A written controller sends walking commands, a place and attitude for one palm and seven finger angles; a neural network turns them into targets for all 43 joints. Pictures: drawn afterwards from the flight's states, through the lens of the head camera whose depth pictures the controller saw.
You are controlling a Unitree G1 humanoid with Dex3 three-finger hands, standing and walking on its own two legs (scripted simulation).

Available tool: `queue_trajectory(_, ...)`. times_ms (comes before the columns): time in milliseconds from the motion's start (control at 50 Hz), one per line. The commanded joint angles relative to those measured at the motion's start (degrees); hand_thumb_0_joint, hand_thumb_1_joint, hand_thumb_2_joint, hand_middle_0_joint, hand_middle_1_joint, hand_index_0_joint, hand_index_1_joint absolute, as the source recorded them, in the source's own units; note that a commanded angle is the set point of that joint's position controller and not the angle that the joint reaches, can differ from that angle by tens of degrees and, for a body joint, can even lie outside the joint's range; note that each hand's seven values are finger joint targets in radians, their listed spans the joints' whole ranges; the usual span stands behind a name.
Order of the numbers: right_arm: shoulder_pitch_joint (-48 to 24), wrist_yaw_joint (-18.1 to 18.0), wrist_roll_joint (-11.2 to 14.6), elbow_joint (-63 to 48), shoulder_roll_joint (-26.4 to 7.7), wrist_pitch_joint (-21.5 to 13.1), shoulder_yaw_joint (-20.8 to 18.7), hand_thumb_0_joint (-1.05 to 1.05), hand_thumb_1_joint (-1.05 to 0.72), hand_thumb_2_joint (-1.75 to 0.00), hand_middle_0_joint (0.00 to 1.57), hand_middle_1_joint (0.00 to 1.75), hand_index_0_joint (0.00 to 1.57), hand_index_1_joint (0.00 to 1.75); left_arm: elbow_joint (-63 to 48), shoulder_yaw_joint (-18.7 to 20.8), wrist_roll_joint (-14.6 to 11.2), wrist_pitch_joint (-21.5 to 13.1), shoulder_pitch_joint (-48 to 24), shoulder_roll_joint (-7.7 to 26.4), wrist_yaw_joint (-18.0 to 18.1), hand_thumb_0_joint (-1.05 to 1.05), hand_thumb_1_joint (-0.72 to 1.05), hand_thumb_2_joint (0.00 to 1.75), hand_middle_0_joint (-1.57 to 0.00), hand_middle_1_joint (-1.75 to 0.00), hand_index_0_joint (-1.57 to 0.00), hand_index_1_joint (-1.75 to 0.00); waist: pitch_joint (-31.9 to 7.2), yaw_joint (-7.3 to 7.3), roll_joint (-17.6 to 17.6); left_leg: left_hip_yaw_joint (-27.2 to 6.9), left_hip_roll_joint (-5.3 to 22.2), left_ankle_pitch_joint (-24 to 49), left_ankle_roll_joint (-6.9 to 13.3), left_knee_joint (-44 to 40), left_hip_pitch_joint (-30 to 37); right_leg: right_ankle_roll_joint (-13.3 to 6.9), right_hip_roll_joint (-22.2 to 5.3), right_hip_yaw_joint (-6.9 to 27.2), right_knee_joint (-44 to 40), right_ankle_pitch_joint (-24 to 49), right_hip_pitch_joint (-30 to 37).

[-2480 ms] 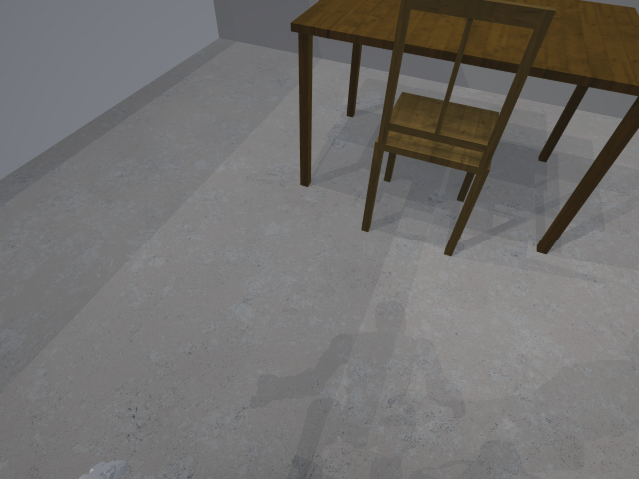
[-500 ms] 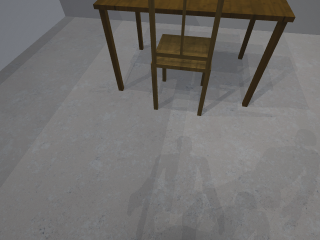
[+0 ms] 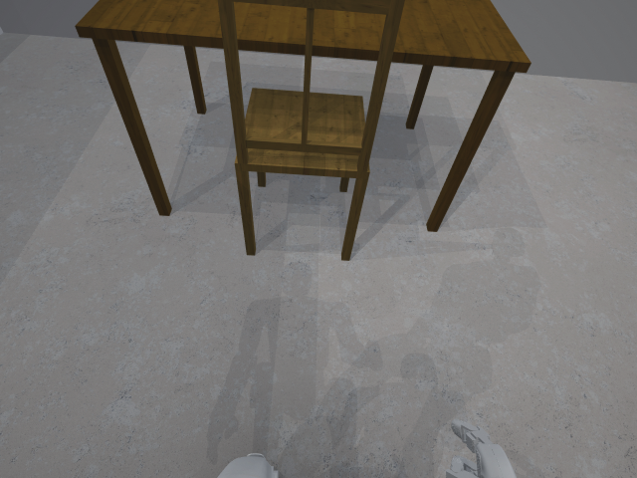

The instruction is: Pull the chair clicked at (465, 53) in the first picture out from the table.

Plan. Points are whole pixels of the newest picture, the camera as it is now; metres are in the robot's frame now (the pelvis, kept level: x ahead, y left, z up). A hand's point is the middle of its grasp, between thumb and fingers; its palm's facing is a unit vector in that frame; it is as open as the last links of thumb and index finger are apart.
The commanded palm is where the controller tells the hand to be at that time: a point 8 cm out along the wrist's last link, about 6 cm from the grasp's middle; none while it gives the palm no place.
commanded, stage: walk to a spot facing it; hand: left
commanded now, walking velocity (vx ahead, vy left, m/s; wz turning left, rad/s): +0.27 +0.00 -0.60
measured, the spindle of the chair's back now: (306, 83) +0.95 +0.15 -0.03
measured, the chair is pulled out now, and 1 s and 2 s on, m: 0.00 0.00 0.00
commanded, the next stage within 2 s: turn to face it in 0.66 s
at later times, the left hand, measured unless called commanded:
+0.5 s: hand (262, 341) +0.33 +0.13 -0.15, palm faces -0.36 -0.92 -0.18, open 7.4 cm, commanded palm none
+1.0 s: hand (255, 321) +0.37 +0.15 -0.16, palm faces -0.34 -0.92 -0.18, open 7.4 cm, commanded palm none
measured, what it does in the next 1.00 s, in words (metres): walks ahead, turning right: right foot, then left foot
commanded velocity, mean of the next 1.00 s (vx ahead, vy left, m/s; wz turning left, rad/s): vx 0.02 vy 0.00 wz -0.28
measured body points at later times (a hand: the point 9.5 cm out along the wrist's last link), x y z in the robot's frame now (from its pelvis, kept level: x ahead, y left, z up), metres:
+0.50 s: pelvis +0.15 +0.00 +0.01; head +0.20 -0.01 +0.45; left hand +0.35 +0.18 -0.14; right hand +0.01 -0.19 -0.14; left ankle +0.08 +0.11 -0.72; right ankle +0.19 -0.11 -0.71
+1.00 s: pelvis +0.23 +0.01 +0.01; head +0.25 +0.04 +0.46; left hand +0.39 +0.20 -0.15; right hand +0.21 -0.25 -0.11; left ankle +0.27 +0.10 -0.72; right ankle +0.18 -0.10 -0.72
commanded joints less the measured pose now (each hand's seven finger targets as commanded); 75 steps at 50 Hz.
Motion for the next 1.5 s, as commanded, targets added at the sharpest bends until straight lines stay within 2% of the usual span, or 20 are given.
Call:
queue_trajectory(0, 17.72, -1.74, 0.08, 1.13, -13.69, -0.16, -3.78, 0.00, -0.90, -0.90, 0.20, 0.30, 0.20, 0.30, -6.92, 1.47, 0.12, -1.13, -3.99, 5.79, -0.42, 0.00, 0.90, 0.90, -0.20, -0.30, -0.20, -0.30, -7.71, -7.46, 11.08, -27.97, 25.30, -0.96, 9.35, -21.60, 27.56, -0.08, -4.94, -3.18, 38.15, 1.97, -30.83)
queue_trajectory(60, 12.21, -1.91, -0.03, 1.13, -6.41, -1.17, -1.83, 0.00, -0.90, -0.90, 0.20, 0.30, 0.20, 0.30, -6.11, 1.76, 1.28, 1.28, -4.13, 3.29, -2.05, 0.00, 0.90, 0.90, -0.20, -0.30, -0.20, -0.30, 1.01, -2.98, 9.86, -10.08, 17.33, 2.26, 3.37, -23.84, 12.97, 1.12, -8.31, -5.14, 34.39, 11.66, -26.92)
queue_trajectory(120, 13.21, -2.42, 0.31, 2.13, -5.97, -1.61, -1.65, 0.00, -0.90, -0.90, 0.20, 0.30, 0.20, 0.30, -6.44, 1.66, 1.21, 3.24, -3.54, 1.58, -2.27, 0.00, 0.90, 0.90, -0.20, -0.30, -0.20, -0.30, 0.08, -1.55, 8.92, -0.66, 15.36, 14.35, 3.69, -22.91, 11.69, 2.42, -8.72, -6.72, 32.29, 15.54, -26.58)
queue_trajectory(400, 22.25, -2.43, -0.37, 5.61, -10.07, 1.42, -3.21, 0.00, -0.90, -0.90, 0.20, 0.30, 0.20, 0.30, -12.65, 0.52, 0.81, 3.88, -20.63, 2.36, -2.05, 0.00, 0.90, 0.90, -0.20, -0.30, -0.20, -0.30, -0.22, -6.77, 10.27, 9.21, 17.31, 37.98, 5.51, -12.46, 26.90, 1.69, -5.56, -14.88, 1.33, 12.63, -24.68)
queue_trajectory(440, 21.49, -2.36, -0.19, 4.95, -11.15, 1.72, -3.69, 0.00, -0.90, -0.90, 0.20, 0.30, 0.20, 0.30, -12.39, 0.86, 0.93, 3.21, -17.77, 3.56, -1.83, 0.00, 0.90, 0.90, -0.20, -0.30, -0.20, -0.30, -2.76, -4.97, 11.11, 10.64, 17.65, 44.62, 4.39, -5.52, 27.70, 0.28, -3.60, -15.89, -3.38, 11.11, -18.74)
queue_trajectory(480, 20.63, -1.56, 0.68, 3.16, -11.39, 2.05, -3.73, 0.00, -0.90, -0.90, 0.20, 0.30, 0.20, 0.30, -9.66, 2.21, 1.25, 1.51, -7.21, 8.42, -1.29, 0.00, 0.90, 0.90, -0.20, -0.30, -0.20, -0.30, -10.13, 0.77, 4.94, 12.50, 15.85, 34.24, -0.29, 15.19, 15.33, -2.48, -6.15, -11.58, -14.23, 26.55, 4.04)
queue_trajectory(500, 21.09, -1.10, 1.32, 0.59, -7.44, 2.27, -2.96, 0.00, -0.90, -0.90, 0.20, 0.30, 0.20, 0.30, -8.60, 3.55, 1.10, 0.69, -1.67, 15.68, -0.31, 0.00, 0.90, 0.90, -0.20, -0.30, -0.20, -0.30, -16.77, 2.08, -10.54, 12.29, 5.35, -15.93, -4.69, 32.74, -4.42, -10.20, -23.59, 13.31, -13.76, 56.74, 20.08)
queue_trajectory(520, 16.66, -2.09, 1.33, -1.16, -7.02, 2.66, -2.57, 0.00, -0.90, -0.90, 0.20, 0.30, 0.20, 0.30, -7.87, 4.22, -0.60, 1.40, 0.02, 18.36, 0.61, 0.00, 0.90, 0.90, -0.20, -0.30, -0.20, -0.30, -18.82, 2.76, -11.10, 2.13, 2.15, -29.51, -5.27, 42.73, -9.26, -16.03, -29.35, 18.39, -15.15, 72.51, 19.30)
queue_trajectory(540, 14.40, -2.55, 1.23, -1.65, -7.07, 3.11, -2.63, 0.00, -0.90, -0.90, 0.20, 0.30, 0.20, 0.30, -8.32, 3.76, -0.74, 2.11, -2.74, 16.16, 1.23, 0.00, 0.90, 0.90, -0.20, -0.30, -0.20, -0.30, -14.20, 1.46, -4.95, -3.29, 4.33, -24.97, -4.76, 42.47, -10.16, -15.83, -26.59, 12.07, -15.87, 67.69, 15.85)
queue_trajectory(660, 15.19, -2.26, 0.01, 0.55, -5.72, 5.87, -2.65, 0.00, -0.90, -0.90, 0.20, 0.30, 0.20, 0.30, -11.84, 2.07, 0.20, 2.15, -16.08, 10.47, 1.44, 0.00, 0.90, 0.90, -0.20, -0.30, -0.20, -0.30, -5.08, -5.99, -2.09, -3.90, 4.09, -12.49, -5.86, 29.81, -2.20, -9.22, -15.79, 3.10, -22.17, 43.76, -8.79)
queue_trajectory(880, 12.09, -1.72, 0.61, 0.98, -3.98, 3.72, -0.89, 0.00, -0.90, -0.90, 0.20, 0.30, 0.20, 0.30, -9.02, 0.61, 0.55, 2.17, -11.22, 7.81, 1.51, 0.00, 0.90, 0.90, -0.20, -0.30, -0.20, -0.30, -9.34, -4.62, -5.73, -2.94, -1.66, -5.82, -2.69, -4.28, 11.73, -6.46, -11.93, 1.13, -20.00, 30.68, -4.30)
queue_trajectory(960, 8.60, -1.49, -0.26, 0.69, -12.21, 3.54, -1.54, 0.00, -0.90, -0.90, 0.20, 0.30, 0.20, 0.30, -7.27, -0.78, -0.27, 2.84, -8.12, 3.82, 1.49, 0.00, 0.90, 0.90, -0.20, -0.30, -0.20, -0.30, -3.07, -2.11, 14.45, -22.84, 15.72, 14.11, 7.33, -20.19, 11.28, 2.82, -5.06, -8.86, -6.07, 3.01, -11.31)
queue_trajectory(1000, 9.55, -2.33, -0.27, 1.45, -11.22, 3.51, -1.34, 0.00, -0.90, -0.90, 0.20, 0.30, 0.20, 0.30, -7.22, -0.33, 0.33, 3.45, -10.99, 5.80, 1.64, 0.00, 0.90, 0.90, -0.20, -0.30, -0.20, -0.30, 1.88, -3.39, 19.60, -25.20, 13.69, 16.98, 9.00, -23.73, 9.50, 3.30, -5.05, -7.31, 5.11, -1.53, -15.70)
queue_trajectory(1120, 13.70, -2.54, -0.05, 1.89, -12.17, 3.92, -2.78, 0.00, -0.90, -0.90, 0.20, 0.30, 0.20, 0.30, -7.66, 0.69, 0.00, 3.42, -13.45, 5.16, 1.05, 0.00, 0.90, 0.90, -0.20, -0.30, -0.20, -0.30, -5.17, -4.76, 7.52, -19.71, 9.70, 30.48, 9.48, -17.35, 22.08, 4.91, -5.64, -6.68, 15.49, 2.88, -22.63)
queue_trajectory(1360, 12.46, -1.64, -0.23, 0.10, -14.82, 5.42, -5.28, 0.00, -0.90, -0.90, 0.20, 0.30, 0.20, 0.30, -10.56, 0.92, -1.04, 3.61, -14.28, 5.57, 1.47, 0.00, 0.90, 0.90, -0.20, -0.30, -0.20, -0.30, -9.91, -4.95, 12.60, -28.55, 5.65, 22.83, 8.55, -14.29, 17.39, 4.51, -1.97, -6.65, -6.13, 6.04, -10.34)
queue_trajectory(1400, 10.78, -1.25, 0.32, -0.75, -13.95, 5.73, -5.41, 0.00, -0.90, -0.90, 0.20, 0.30, 0.20, 0.30, -9.96, 1.41, -0.99, 3.11, -11.10, 7.31, 1.81, 0.00, 0.90, 0.90, -0.20, -0.30, -0.20, -0.30, -9.74, -2.93, 9.97, -27.78, 2.50, 14.07, 5.12, -11.84, 9.23, 4.14, -2.81, -6.99, -19.38, 15.64, 0.73)
queue_trajectory(1420, 11.12, -0.87, 0.75, -1.28, -11.62, 5.78, -5.21, 0.00, -0.90, -0.90, 0.20, 0.30, 0.20, 0.30, -9.81, 2.07, -0.52, 2.70, -8.87, 10.32, 2.12, 0.00, 0.90, 0.90, -0.20, -0.30, -0.20, -0.30, -10.46, -2.08, 2.40, -23.40, -0.90, 1.50, 1.73, -6.67, 0.09, 2.36, -10.45, -1.22, -25.38, 15.75, 9.81)
queue_trajectory(1440, 11.37, -0.88, 0.84, -2.71, -7.63, 5.80, -4.60, 0.00, -0.90, -0.90, 0.20, 0.30, 0.20, 0.30, -10.38, 3.01, 0.47, 2.35, -9.39, 15.77, 2.50, 0.00, 0.90, 0.90, -0.20, -0.30, -0.20, -0.30, -7.74, -1.68, -15.78, -10.71, -8.97, -19.25, -3.09, 7.90, -12.10, -3.55, -27.13, 14.52, -29.25, 16.24, 12.83)
queue_trajectory(1460, 9.83, -0.99, -0.17, -3.00, -10.61, 5.96, -5.30, 0.00, -0.90, -0.90, 0.20, 0.30, 0.20, 0.30, -11.72, 2.30, 0.10, 2.87, -11.10, 15.64, 2.46, 0.00, 0.90, 0.90, -0.20, -0.30, -0.20, -0.30, -5.26, -1.73, -12.20, -10.79, -6.73, -23.55, -2.63, 19.49, -9.44, -6.93, -31.58, 13.71, -28.91, 18.62, 0.62)
queue_trajectory(1480, 11.08, -0.50, -0.36, -2.03, -10.43, 6.67, -5.51, 0.00, -0.90, -0.90, 0.20, 0.30, 0.20, 0.30, -12.95, 1.71, 0.15, 2.87, -15.65, 12.85, 2.45, 0.00, 0.90, 0.90, -0.20, -0.30, -0.20, -0.30, -2.87, -4.41, -7.38, -12.02, -5.61, -18.42, -2.55, 26.40, -7.80, -6.79, -27.16, 7.98, -29.72, 14.64, -5.12)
